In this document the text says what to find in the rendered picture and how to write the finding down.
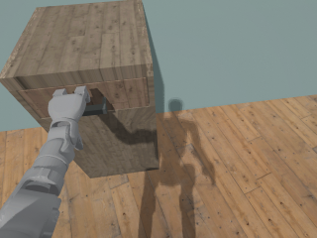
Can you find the robot left forearm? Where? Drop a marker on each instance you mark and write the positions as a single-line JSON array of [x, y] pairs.
[[50, 166]]

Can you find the handle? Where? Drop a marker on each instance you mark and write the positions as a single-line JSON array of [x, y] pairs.
[[96, 109]]

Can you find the left robot hand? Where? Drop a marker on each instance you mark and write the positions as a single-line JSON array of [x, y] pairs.
[[70, 106]]

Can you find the cabinet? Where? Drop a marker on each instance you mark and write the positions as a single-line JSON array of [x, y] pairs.
[[84, 43]]

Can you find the robot left upper arm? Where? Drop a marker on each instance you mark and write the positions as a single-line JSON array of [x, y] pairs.
[[31, 214]]

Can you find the drawer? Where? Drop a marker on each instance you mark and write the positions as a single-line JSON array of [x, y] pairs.
[[119, 93]]

